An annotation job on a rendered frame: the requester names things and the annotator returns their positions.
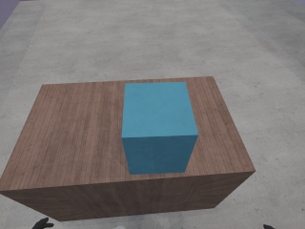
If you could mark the robot left hand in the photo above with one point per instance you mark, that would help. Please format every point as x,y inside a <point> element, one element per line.
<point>42,223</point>

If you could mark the carton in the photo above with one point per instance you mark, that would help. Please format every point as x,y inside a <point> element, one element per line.
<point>158,127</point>

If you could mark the pedestal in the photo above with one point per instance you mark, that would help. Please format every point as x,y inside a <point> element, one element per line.
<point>69,161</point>

